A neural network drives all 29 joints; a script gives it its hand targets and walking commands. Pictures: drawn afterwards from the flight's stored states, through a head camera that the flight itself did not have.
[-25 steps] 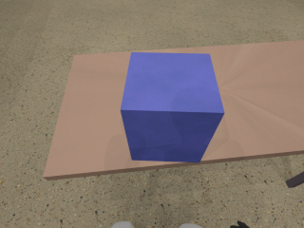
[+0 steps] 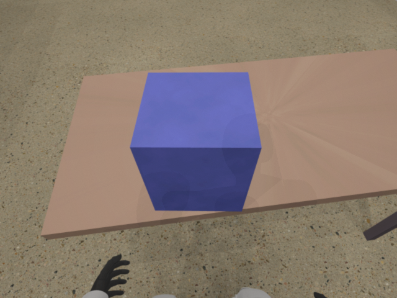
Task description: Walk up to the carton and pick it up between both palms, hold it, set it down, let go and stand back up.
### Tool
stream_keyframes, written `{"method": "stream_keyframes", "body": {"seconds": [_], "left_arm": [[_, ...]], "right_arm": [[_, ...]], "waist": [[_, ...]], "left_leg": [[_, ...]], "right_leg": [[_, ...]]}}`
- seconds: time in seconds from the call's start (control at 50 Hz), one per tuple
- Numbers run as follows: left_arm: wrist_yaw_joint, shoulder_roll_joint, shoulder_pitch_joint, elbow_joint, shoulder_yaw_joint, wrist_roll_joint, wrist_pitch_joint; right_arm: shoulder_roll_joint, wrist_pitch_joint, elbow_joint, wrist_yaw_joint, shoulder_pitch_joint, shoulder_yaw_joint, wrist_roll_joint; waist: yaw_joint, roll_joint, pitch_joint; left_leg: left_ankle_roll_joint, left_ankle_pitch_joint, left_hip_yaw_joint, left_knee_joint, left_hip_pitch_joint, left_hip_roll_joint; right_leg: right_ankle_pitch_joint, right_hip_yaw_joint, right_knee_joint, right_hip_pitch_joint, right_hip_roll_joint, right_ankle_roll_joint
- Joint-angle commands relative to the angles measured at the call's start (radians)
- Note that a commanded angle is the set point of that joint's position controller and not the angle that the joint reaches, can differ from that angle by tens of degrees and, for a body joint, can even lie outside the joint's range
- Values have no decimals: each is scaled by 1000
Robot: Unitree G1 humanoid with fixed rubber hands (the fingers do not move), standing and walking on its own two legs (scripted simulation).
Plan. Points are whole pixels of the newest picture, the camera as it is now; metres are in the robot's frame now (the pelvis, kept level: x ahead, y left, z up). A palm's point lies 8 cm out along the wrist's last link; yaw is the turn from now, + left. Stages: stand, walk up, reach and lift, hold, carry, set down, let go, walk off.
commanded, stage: walk up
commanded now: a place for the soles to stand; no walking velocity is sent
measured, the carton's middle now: (198, 146) +0.42 +0.03 +0.04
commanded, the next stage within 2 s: none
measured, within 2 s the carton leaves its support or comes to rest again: neither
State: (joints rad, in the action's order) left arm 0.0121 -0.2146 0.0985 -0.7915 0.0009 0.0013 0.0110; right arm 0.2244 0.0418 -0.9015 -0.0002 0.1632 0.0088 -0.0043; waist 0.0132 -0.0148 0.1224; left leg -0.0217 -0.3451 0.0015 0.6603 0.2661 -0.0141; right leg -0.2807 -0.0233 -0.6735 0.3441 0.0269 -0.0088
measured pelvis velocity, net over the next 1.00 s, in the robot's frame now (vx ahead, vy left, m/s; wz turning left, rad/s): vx -0.05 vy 0.02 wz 0.03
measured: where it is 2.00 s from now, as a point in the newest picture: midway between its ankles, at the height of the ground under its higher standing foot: outside the picture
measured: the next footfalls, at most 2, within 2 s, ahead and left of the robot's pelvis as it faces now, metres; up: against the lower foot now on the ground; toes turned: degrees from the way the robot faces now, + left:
right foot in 1.24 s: -0.06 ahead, -0.08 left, +0.00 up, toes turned +0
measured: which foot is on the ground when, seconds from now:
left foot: down 0.00-1.00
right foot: down 0.00-1.00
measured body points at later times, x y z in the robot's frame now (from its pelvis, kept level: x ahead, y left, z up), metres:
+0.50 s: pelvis -0.01 +0.01 +0.01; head +0.00 +0.01 +0.46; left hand +0.04 +0.26 -0.13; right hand +0.06 -0.24 -0.14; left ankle +0.01 +0.14 -0.72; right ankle +0.05 -0.12 -0.72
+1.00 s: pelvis -0.05 +0.02 -0.01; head -0.01 +0.03 +0.44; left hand +0.06 +0.30 -0.14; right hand +0.03 -0.25 -0.14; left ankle +0.01 +0.14 -0.72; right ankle +0.05 -0.11 -0.72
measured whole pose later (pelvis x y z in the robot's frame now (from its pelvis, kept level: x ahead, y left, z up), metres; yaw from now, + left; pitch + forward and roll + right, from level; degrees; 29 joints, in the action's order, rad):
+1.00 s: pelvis -0.05 +0.02 -0.01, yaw +2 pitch -3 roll +0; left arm 0.02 -0.28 0.09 -0.91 -0.01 -0.01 0.05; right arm 0.28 0.04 -0.90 0.00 0.18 0.04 -0.01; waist 0.01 0.00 0.16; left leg 0.01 -0.29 0.01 0.72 0.38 0.02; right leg -0.23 -0.03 -0.68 0.42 0.06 0.01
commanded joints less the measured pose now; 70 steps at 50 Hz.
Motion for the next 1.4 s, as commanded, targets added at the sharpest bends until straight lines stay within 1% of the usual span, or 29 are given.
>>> {"method": "stream_keyframes", "body": {"seconds": [0.0,0.12,0.32,0.46,0.54,0.58,0.6,0.66,0.68,0.72,0.82,0.88,0.92,0.94,0.96,0.98,1.0,1.02,1.06,1.1,1.18,1.2,1.22,1.24,1.26,1.28,1.32,1.34,1.38], "left_arm": [[5,-152,24,47,-29,6,-20],[0,-145,15,7,-13,5,-20],[0,-166,56,-62,-8,1,-31],[2,-177,102,-100,-8,-1,-39],[5,-191,89,-106,-10,-3,-32],[6,-180,105,-108,-6,2,-32],[4,-181,98,-118,-6,-4,-29],[8,-166,113,-122,1,-5,-33],[15,-215,82,-104,-17,2,-31],[18,-232,102,-104,-28,-1,-31],[24,-260,69,-71,-46,0,-6],[22,-263,-17,-52,-54,-15,14],[19,-241,-30,-50,-54,-15,26],[17,-228,-40,-36,-47,-11,32],[12,-194,-24,-31,-46,-17,38],[13,-158,17,-28,-34,-21,43],[15,-151,52,-33,-37,-24,41],[13,-165,82,-41,-43,-17,39],[16,-156,99,-48,-49,-11,26],[15,-143,107,-43,-44,-13,14],[-2,-95,201,-52,-22,-9,-7],[-3,-108,272,-78,-26,-5,-15],[2,-138,320,-91,-38,-9,-23],[8,-203,284,-80,-51,-5,-25],[16,-253,202,-74,-63,7,-24],[16,-231,134,-77,-64,1,-25],[15,-148,42,-64,-33,-14,-33],[15,-144,51,-64,-27,-19,-43],[-4,-136,151,-93,-24,-17,-59]], "right_arm": [[137,-28,57,-5,18,29,-2],[149,-34,46,-10,7,23,14],[160,-39,23,-8,31,28,12],[151,-41,3,-6,42,21,6],[146,-40,-7,-2,59,19,9],[155,-44,-16,-1,57,21,8],[151,-44,-17,1,56,17,12],[161,-47,-25,0,52,16,10],[206,-41,-7,6,11,35,14],[218,-30,2,9,29,42,4],[173,-9,23,10,71,46,-1],[148,-1,23,3,139,50,-6],[173,-5,38,2,136,63,-6],[192,-6,53,1,130,65,-1],[230,-8,60,3,91,76,9],[293,-6,84,11,52,87,13],[301,-4,87,21,32,92,14],[282,-3,98,30,15,93,10],[256,0,116,35,-13,87,-11],[206,-5,128,28,-20,79,-22],[163,0,96,15,-25,52,-21],[157,3,74,11,18,49,-31],[128,5,49,7,77,41,-30],[67,2,45,3,123,23,-22],[82,0,52,12,81,28,-28],[92,-8,41,14,84,29,-34],[99,-34,11,4,83,31,-29],[90,-51,-11,0,113,27,-21],[78,-77,-7,9,80,17,-27]], "waist": [[-17,21,-171],[-25,23,-123],[-15,26,-91],[-25,11,-124],[1,-24,-103],[-4,32,-115],[-8,-5,-91],[-18,44,-81],[-20,20,-55],[-27,4,-125],[-14,-71,-185],[25,-156,-185],[23,-103,-165],[31,-26,-142],[12,99,-118],[3,203,-93],[-3,215,-90],[-13,159,-107],[-13,178,-118],[-16,176,-178],[-44,220,-211],[-54,175,-238],[-52,93,-245],[-21,-68,-164],[-8,-35,-56],[15,-84,-22],[60,7,31],[71,-25,-37],[18,-53,-120]], "left_leg": [[61,159,93,-148,-27,-58],[75,65,130,-230,46,-89],[85,-105,155,-295,76,-84],[75,20,118,-239,42,-66],[75,17,112,-228,31,-60],[76,17,126,-243,28,-70],[76,-8,130,-260,57,-76],[80,46,148,-268,74,-78],[83,241,135,-204,84,-81],[76,329,102,-128,44,-73],[52,103,41,24,33,3],[59,-30,22,65,-31,8],[79,-17,74,-25,-15,-19],[104,-41,168,-178,50,-88],[165,-143,335,-338,146,-176],[225,-168,508,-464,218,-285],[268,-169,549,-487,235,-328],[279,-109,501,-455,200,-315],[266,99,384,-367,122,-257],[225,129,306,-309,39,-193],[151,-190,276,-289,76,-161],[119,-241,269,-251,98,-133],[78,-232,223,-97,171,-80],[19,-208,126,60,328,26],[9,-197,100,99,304,8],[15,-114,98,120,126,-44],[32,87,89,-63,53,-9],[34,212,78,-132,40,-15],[49,357,94,-175,-91,-44]], "right_leg": [[91,171,209,-60,132,-83],[-16,120,203,-59,75,-55],[-125,118,236,-24,73,-47],[-59,140,264,-57,97,-53],[-102,153,290,-8,116,-56],[-73,134,273,-21,108,-55],[-81,114,265,-25,96,-46],[-20,104,242,-60,89,-45],[136,96,192,-31,94,-49],[268,101,167,-55,121,-72],[195,225,280,-34,241,-169],[68,224,308,58,277,-168],[-14,160,268,81,214,-125],[-113,102,151,71,127,-84],[-202,-6,-64,43,-17,-30],[-287,-24,-259,52,-99,-9],[-339,28,-383,49,-82,-12],[-340,53,-442,65,-77,-17],[-309,67,-479,126,-70,-11],[-257,64,-353,103,-53,6],[-125,26,166,-130,-26,2],[-81,41,283,-228,-33,-5],[-120,201,369,-293,55,-14],[-286,536,429,-266,262,-54],[-425,605,457,-36,346,-133],[-561,586,494,164,349,-161],[-216,321,445,95,187,-77],[69,241,378,-28,148,-42],[347,197,293,-60,133,-17]]}}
